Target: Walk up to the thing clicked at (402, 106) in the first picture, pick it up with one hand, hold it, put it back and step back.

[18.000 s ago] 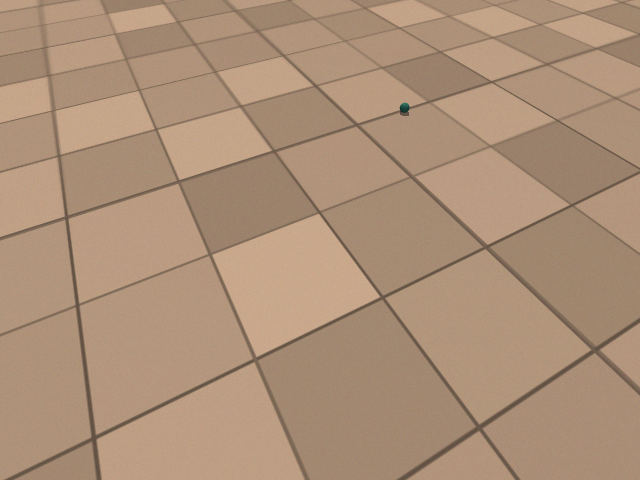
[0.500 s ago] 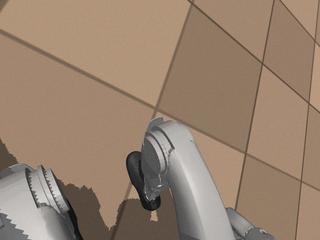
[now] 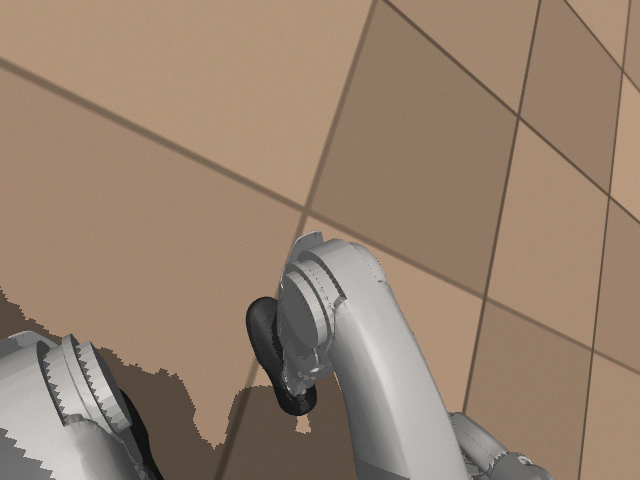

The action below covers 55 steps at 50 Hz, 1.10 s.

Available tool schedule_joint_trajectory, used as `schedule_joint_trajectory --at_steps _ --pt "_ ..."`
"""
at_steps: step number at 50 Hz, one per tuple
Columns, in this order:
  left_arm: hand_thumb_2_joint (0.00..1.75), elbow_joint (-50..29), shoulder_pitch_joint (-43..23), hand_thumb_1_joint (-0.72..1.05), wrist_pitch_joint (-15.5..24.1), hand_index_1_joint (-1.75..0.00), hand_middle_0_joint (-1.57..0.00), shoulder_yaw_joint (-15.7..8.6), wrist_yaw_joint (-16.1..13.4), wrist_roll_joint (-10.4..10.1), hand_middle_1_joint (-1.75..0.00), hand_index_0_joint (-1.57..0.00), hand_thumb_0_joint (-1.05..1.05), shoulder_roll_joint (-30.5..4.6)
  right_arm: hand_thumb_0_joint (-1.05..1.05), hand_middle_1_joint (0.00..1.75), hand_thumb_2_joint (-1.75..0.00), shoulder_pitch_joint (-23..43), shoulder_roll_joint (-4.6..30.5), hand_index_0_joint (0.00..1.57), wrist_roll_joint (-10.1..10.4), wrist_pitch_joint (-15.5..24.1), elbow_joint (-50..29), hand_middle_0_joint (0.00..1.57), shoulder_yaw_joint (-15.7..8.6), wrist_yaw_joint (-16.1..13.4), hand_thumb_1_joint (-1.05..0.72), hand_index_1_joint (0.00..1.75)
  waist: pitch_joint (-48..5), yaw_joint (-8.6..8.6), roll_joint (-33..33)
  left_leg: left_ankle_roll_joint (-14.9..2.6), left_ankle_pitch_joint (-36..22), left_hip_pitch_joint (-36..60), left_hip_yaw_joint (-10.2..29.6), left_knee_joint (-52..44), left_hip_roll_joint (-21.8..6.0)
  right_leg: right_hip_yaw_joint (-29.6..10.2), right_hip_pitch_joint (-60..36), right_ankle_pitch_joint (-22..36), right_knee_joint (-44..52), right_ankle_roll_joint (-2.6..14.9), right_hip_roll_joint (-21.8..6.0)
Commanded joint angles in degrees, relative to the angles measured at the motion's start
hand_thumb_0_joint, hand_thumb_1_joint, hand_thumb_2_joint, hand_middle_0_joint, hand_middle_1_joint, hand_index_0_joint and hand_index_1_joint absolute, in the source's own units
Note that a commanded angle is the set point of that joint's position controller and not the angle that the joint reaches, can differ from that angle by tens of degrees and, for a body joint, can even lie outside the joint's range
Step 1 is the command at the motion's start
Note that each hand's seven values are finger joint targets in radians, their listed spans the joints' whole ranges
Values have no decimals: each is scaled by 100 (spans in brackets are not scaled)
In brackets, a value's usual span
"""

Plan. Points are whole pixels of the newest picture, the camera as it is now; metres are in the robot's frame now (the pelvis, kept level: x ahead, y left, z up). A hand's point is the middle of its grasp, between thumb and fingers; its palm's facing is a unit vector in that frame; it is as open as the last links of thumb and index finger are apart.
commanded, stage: close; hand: left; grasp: from above
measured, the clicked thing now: out of the picture +0.47 +0.34 -0.28
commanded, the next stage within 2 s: settle in 0.48 s
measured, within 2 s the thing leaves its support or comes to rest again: leaves its support in 0.82 s
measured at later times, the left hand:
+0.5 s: hand out of the picture +0.44 +0.33 -0.26, palm faces -0.46 -0.16 -0.87, open 7.2 cm
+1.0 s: hand out of the picture +0.46 +0.34 -0.22, palm faces -0.40 -0.15 -0.90, open 7.1 cm
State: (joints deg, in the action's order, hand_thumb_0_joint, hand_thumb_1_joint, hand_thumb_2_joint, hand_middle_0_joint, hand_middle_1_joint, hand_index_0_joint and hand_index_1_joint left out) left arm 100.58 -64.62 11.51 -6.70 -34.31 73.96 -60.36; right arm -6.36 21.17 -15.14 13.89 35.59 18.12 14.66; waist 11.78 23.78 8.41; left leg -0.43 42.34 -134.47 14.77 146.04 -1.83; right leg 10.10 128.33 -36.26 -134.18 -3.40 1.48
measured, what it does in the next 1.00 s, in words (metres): stands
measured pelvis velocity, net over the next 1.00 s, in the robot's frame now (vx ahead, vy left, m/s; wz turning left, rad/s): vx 0.00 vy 0.00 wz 0.01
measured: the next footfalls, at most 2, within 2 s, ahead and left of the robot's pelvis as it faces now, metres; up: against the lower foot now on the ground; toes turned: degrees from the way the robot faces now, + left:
none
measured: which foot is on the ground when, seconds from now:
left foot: down 0.00-1.00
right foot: down 0.00-1.00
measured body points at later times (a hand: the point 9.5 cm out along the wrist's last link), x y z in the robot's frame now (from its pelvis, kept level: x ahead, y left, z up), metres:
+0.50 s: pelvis +0.00 +0.00 +0.00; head +0.28 +0.14 +0.32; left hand +0.46 +0.34 -0.21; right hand +0.06 -0.25 -0.05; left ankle +0.06 +0.12 -0.27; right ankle +0.12 -0.12 -0.27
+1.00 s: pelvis +0.00 +0.00 +0.00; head +0.27 +0.13 +0.34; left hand +0.48 +0.35 -0.17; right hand +0.05 -0.26 -0.05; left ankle +0.06 +0.12 -0.27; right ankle +0.12 -0.12 -0.27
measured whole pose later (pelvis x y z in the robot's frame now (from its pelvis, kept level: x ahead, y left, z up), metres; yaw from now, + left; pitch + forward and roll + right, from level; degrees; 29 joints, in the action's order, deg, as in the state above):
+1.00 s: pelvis +0.00 +0.00 +0.00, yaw +1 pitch +32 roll -15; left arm 89.3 -60.0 8.7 -7.1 -28.2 71.7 -54.7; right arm -9.8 20.4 -13.0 10.9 36.6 14.0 15.0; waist 5.8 20.9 4.6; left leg -0.3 42.2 -135.6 13.6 144.5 -1.4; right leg 9.4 129.6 -37.0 -133.5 -2.7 0.8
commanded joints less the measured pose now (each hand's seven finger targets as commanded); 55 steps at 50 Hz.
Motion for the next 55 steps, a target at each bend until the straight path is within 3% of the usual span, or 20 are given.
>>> schedule_joint_trajectory --at_steps 1,3,4,6,12,13,19,23,25,32,33,36,37,39,41,42,44,45,47,55 --pt "55 -832 -1368 26 9 -77 -54 -28 -148 -90 -86 -63 0 -1297 0 30 -90 -1192 1844 20 59 -41 130 20 -553 -46 -90 30 -4028 249 -3374 51 -1665 2952 -519 -1508 -132 561 -2255 1615 911 409 253" --pt "54 -691 -1135 29 -10 -76 -57 -20 -135 -142 -85 -66 0 -1196 0 30 -90 -1172 1880 20 77 -85 133 20 -625 -71 -90 30 -3995 216 -3257 35 -1681 2827 -567 -1516 -118 544 -2370 1630 988 418 300" --pt "51 -701 -1298 31 6 -74 -57 171 -98 -165 -85 -67 0 -985 0 30 -90 -1143 1835 20 84 -76 109 20 -607 -54 -90 30 -3820 322 -3192 12 -1582 2731 -592 -1466 -120 509 -2298 1584 1004 408 292" --pt "51 -846 -1299 36 44 -74 -61 -40 -111 -188 -84 -71 0 -1247 0 30 -90 -1252 1868 20 101 -103 166 20 -603 -77 -90 30 -3907 233 -3196 14 -1549 2690 -561 -1532 -110 543 -2320 1521 1054 411 289" --pt "44 -845 -1304 51 108 -70 -70 86 -66 -151 -83 -82 0 -1035 0 30 -90 -1161 1891 20 98 -139 116 20 -663 -81 -90 30 -3854 247 -3186 39 -1499 2801 -514 -1609 -115 576 -2143 1447 994 426 287" --pt "47 -836 -1258 54 130 -71 -73 -62 -106 -128 -83 -84 0 -1195 0 30 -90 -1212 1857 20 103 -155 149 20 -647 -94 -90 30 -3921 190 -3354 68 -1505 2903 -484 -1657 -116 596 -2130 1428 980 446 260" --pt "52 -514 -1228 73 156 -72 -87 136 -145 -11 -84 -98 0 -921 0 30 -90 -1117 1801 20 47 -145 129 20 -558 -81 -90 30 -3557 354 -3061 43 -1428 2738 -490 -1554 -114 612 -1948 1411 938 410 260" --pt "49 -586 -1402 82 181 -71 -93 165 -215 40 -84 -106 0 -1052 0 30 -90 -1092 1823 20 50 -106 144 20 -536 -119 -90 30 -3594 340 -3167 61 -1357 2844 -470 -1593 -125 591 -1960 1361 941 404 239" --pt "48 -376 -1264 84 133 -69 -96 250 -219 49 -81 -108 0 -942 0 30 -90 -1108 1896 20 10 -89 94 20 -556 -112 -90 30 -3504 441 -3107 42 -1355 2815 -496 -1581 -118 591 -1997 1382 983 394 258" --pt "49 -539 -1459 80 72 -67 -99 239 -181 -72 -79 -111 0 -1088 0 30 -90 -1134 1930 20 30 -34 69 20 -541 -118 -91 30 -3503 444 -3103 31 -1252 2751 -510 -1572 -122 577 -2048 1326 1012 378 262" --pt "49 -647 -1528 81 55 -68 -100 58 -193 -107 -79 -111 0 -1336 0 30 -90 -1181 1900 20 49 -53 60 20 -486 -134 -91 30 -3788 359 -3135 33 -1332 2837 -500 -1621 -124 568 -2221 1372 1087 387 263" --pt "48 -922 -1618 79 -6 -66 -100 155 -93 -143 -77 -111 0 -1177 0 30 -90 -1194 1869 20 66 -54 89 20 -580 -126 -91 30 -3923 292 -3441 59 -1444 2972 -544 -1610 -125 525 -2181 1455 1006 416 248" --pt "50 -902 -1402 78 -43 -66 -100 -65 -102 -160 -76 -110 0 -1390 0 30 -90 -1242 1870 20 82 -77 127 20 -567 -125 -91 30 -4181 188 -3434 62 -1634 3011 -527 -1601 -125 550 -2338 1598 1026 412 259" --pt "48 -839 -1290 78 -96 -65 -100 47 7 -185 -75 -110 0 -1207 0 30 -90 -1226 1828 20 114 -99 102 20 -621 -110 -91 30 -4016 221 -3275 24 -1590 2812 -610 -1568 -102 502 -2368 1586 1042 409 273" --pt "49 -1647 -1420 78 -119 -64 -100 -241 69 -180 -74 -110 0 -1516 0 30 -90 -1334 1848 20 155 -119 124 20 -722 -102 -91 30 -4574 -23 -3772 95 -1988 3299 -586 -1597 -96 497 -2282 1769 941 466 223" --pt "48 -1946 -1403 79 -122 -64 -100 -62 116 -205 -74 -110 0 -1264 0 30 -90 -1231 1754 20 178 -133 75 20 -729 -87 -91 30 -4811 -136 -4058 133 -2183 3505 -596 -1652 -104 482 -2263 1844 895 511 234" --pt "47 -1599 -1012 81 -208 -64 -100 7 233 -270 -75 -111 0 -935 0 30 -90 -1257 1730 20 220 -190 112 20 -840 -40 -91 30 -4587 -123 -3757 105 -2073 3262 -598 -1687 -90 508 -2061 1779 906 493 252" --pt "48 -1183 -693 81 -290 -64 -101 -156 264 -296 -75 -112 0 -1025 0 30 -90 -1337 1779 20 253 -243 182 20 -908 -51 -91 30 -4383 -101 -3462 59 -1828 2955 -648 -1677 -73 468 -2118 1639 980 483 255" --pt "46 -2014 -1033 83 -287 -64 -100 -190 368 -344 -76 -112 0 -971 0 30 -90 -1357 1728 20 276 -317 146 20 -999 -47 -91 30 -4799 -300 -3818 96 -1940 3191 -674 -1789 -50 436 -2037 1653 953 534 226" --pt "47 -2507 -1148 80 -328 -64 -99 294 1055 -480 -75 -110 0 74 0 30 -90 -1601 1463 20 519 -597 308 20 -1315 -34 -90 30 -4687 -288 -3290 -13 -1604 2856 -834 -1876 47 258 -1787 1411 1149 529 169"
